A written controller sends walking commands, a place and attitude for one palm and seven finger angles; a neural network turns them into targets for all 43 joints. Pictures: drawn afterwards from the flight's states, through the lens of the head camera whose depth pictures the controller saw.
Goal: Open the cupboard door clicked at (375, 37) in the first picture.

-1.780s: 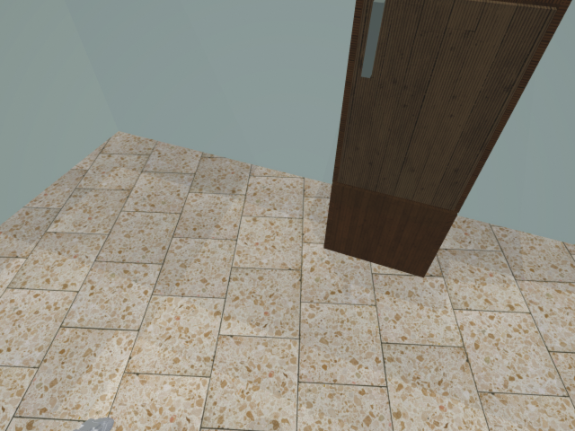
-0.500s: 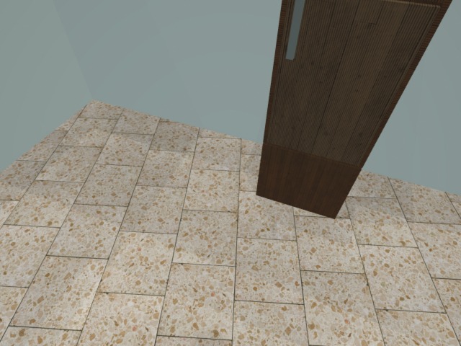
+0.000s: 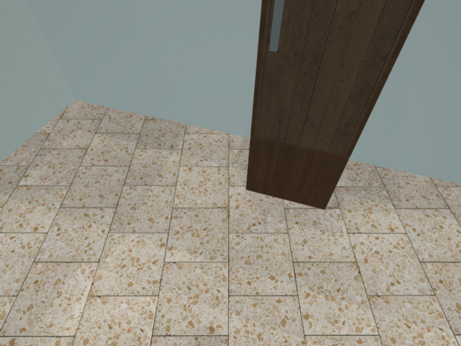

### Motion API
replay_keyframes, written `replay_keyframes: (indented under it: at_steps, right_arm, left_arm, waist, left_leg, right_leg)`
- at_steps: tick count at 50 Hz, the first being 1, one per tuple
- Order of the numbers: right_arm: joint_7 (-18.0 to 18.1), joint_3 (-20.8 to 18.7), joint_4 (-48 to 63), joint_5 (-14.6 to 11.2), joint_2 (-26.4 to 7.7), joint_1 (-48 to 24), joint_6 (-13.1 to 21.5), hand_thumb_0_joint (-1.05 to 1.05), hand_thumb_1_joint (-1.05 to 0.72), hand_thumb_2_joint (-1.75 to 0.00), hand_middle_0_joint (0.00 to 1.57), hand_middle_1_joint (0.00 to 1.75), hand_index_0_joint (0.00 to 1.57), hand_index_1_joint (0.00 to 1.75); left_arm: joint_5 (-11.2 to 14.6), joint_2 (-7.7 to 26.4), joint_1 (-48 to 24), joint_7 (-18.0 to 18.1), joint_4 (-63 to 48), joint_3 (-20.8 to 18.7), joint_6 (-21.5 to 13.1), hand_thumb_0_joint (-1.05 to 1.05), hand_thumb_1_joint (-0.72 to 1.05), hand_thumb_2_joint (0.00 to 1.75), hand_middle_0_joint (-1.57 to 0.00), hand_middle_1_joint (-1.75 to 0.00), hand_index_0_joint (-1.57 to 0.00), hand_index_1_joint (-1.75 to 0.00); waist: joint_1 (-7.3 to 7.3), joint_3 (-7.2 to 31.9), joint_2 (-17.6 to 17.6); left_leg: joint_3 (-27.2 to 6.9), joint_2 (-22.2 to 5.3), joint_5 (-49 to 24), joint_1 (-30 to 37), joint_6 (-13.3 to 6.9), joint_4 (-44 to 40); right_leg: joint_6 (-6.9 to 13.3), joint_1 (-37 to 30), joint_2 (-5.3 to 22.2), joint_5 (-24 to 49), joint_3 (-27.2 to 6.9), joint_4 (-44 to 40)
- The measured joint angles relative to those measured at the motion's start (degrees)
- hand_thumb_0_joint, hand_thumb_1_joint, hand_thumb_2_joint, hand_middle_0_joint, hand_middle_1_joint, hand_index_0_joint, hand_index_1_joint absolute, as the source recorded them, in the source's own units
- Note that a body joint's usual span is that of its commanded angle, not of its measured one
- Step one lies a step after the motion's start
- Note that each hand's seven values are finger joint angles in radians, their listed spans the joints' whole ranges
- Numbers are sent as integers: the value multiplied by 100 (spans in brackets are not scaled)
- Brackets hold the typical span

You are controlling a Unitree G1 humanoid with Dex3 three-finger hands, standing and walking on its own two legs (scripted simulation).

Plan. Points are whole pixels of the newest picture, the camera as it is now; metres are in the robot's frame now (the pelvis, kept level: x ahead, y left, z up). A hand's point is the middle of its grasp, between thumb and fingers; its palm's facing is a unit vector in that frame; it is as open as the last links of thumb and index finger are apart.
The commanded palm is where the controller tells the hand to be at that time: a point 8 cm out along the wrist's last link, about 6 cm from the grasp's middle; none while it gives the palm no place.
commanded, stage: turn to face it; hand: left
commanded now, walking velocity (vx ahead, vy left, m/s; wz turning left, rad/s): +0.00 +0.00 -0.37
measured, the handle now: (278, 18) +0.96 -0.08 +0.15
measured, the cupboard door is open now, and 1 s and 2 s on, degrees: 0 0 0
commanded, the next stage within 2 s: take the last steps up to it in 0.40 s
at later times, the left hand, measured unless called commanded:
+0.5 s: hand out of the picture +0.03 +0.19 -0.17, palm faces -0.11 -0.97 -0.23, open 7.4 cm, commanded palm none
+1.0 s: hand (159, 345) +0.15 +0.16 -0.17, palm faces -0.32 -0.94 -0.14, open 7.4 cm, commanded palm none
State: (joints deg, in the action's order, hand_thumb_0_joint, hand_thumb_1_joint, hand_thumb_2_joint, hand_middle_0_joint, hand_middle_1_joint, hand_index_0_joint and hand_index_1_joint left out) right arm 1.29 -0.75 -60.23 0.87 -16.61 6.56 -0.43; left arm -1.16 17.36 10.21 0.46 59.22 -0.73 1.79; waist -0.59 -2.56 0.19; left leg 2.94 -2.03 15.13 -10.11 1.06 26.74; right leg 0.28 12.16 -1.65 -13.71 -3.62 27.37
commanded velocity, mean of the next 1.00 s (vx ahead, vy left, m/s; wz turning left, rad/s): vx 0.16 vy -0.04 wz -0.19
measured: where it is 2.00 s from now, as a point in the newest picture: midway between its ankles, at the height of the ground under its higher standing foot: (266, 329)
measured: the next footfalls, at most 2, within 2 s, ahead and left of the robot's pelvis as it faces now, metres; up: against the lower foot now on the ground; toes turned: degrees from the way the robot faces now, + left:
left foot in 0.60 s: +0.01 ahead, +0.14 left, +0.00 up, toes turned -8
right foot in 1.08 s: +0.12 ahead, -0.18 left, +0.00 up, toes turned -24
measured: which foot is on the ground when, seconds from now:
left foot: down 0.00-0.28, up 0.30-0.58, down 0.60-1.00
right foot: down 0.00-0.60, up 0.62-1.00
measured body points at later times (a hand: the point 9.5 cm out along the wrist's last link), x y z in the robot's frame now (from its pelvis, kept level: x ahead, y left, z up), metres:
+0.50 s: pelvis -0.03 +0.01 +0.00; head +0.00 +0.00 +0.44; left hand +0.04 +0.24 -0.15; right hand +0.00 -0.25 -0.16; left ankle -0.03 +0.14 -0.69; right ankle -0.01 -0.10 -0.74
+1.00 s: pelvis +0.03 +0.00 +0.00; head +0.06 +0.02 +0.45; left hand +0.17 +0.21 -0.16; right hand -0.13 -0.17 -0.14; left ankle -0.03 +0.14 -0.74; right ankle +0.07 -0.16 -0.70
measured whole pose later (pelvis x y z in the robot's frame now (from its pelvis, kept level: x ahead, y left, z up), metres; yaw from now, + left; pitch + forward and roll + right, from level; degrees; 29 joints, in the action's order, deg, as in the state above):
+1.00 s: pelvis +0.03 +0.00 +0.00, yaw -16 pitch +0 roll -1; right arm 2.0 -1.4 -64.8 2.4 -6.5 28.0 3.2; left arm -2.1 11.9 10.4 -2.3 58.7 -3.8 1.9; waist 3.8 -2.3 -1.7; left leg 7.8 -4.7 19.5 0.1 1.4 19.5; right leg -1.2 28.6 4.7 -15.1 4.3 44.5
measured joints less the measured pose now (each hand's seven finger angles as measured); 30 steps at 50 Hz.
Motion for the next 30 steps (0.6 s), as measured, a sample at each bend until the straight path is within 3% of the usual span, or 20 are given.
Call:
replay_keyframes:
  at_steps: [9, 14, 16, 18, 21, 25, 30]
  right_arm:
    - [-16, -83, 216, 10, 426, 403, -91, 0, -91, -90, 21, 30, 20, 30]
    - [-20, -164, 198, 29, 490, 546, -135, 0, -91, -90, 21, 30, 20, 30]
    - [-4, -211, 203, 14, 463, 532, -200, 0, -91, -90, 21, 30, 20, 30]
    - [7, -240, 196, 4, 449, 488, -259, 0, -91, -90, 21, 30, 20, 30]
    - [-3, -260, 226, 15, 438, 432, -225, 0, -91, -90, 21, 30, 20, 30]
    - [8, -246, 294, 7, 481, 410, -159, 0, -91, -90, 20, 30, 20, 30]
    - [32, -168, 360, -3, 537, 513, 12, 0, -91, -90, 20, 30, 20, 30]
  left_arm:
    - [-30, -398, 176, -83, -382, -27, 132, 0, 90, 90, -20, -30, -20, -30]
    - [-46, -521, 282, -95, -529, -121, 84, 0, 90, 90, -20, -30, -20, -30]
    - [-78, -593, 336, -60, -547, -126, 2, 0, 90, 90, -20, -30, -20, -30]
    - [-74, -656, 391, -16, -542, -107, -31, 0, 91, 90, -20, -30, -20, -30]
    - [-69, -720, 462, 12, -495, -106, -8, 0, 90, 90, -20, -30, -20, -30]
    - [-83, -706, 523, 22, -463, -149, 14, 0, 90, 90, -20, -30, -20, -30]
    - [-56, -602, 569, 5, -439, -229, 37, 0, 90, 90, -20, -30, -20, -30]
  waist:
    - [89, -83, -134]
    - [12, -162, -70]
    - [48, -176, 72]
    - [36, -175, 109]
    - [28, -148, 112]
    - [-4, -48, -4]
    - [-33, 148, -95]
  left_leg:
    - [332, -77, 294, -438, -55, 654]
    - [546, -221, 544, -572, -14, 1139]
    - [318, -255, 904, -890, 24, 1788]
    - [-20, -90, 1189, -1236, 42, 2597]
    - [-194, 17, 960, -1506, 77, 3226]
    - [-158, 44, 884, -1307, 106, 2672]
    - [-116, 33, 603, -422, 16, 688]
  right_leg:
    - [-41, 622, -104, -202, -325, 760]
    - [17, 765, 19, -547, 144, 1310]
    - [149, 821, -74, -578, 217, 1359]
    - [205, 795, -100, -461, 199, 1189]
    - [198, 669, -118, -158, 112, 722]
    - [125, 597, -98, 147, -55, 273]
    - [-14, 694, -160, 216, -191, 236]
